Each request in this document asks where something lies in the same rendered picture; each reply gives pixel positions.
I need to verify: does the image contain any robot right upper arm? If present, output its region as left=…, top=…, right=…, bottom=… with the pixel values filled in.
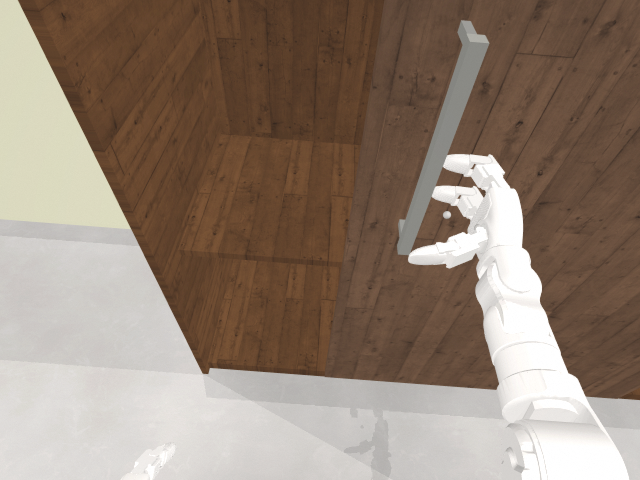
left=501, top=419, right=626, bottom=480

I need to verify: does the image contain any handle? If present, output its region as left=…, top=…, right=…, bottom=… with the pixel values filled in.
left=397, top=20, right=489, bottom=255

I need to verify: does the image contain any right robot forearm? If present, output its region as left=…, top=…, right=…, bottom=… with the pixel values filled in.
left=475, top=245, right=629, bottom=480

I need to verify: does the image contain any wardrobe door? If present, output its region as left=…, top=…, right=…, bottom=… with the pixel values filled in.
left=325, top=0, right=640, bottom=399

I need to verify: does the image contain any left robot hand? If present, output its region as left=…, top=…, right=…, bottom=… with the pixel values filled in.
left=121, top=442, right=176, bottom=480

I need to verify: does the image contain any right robot hand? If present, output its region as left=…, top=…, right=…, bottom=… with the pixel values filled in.
left=408, top=154, right=523, bottom=269

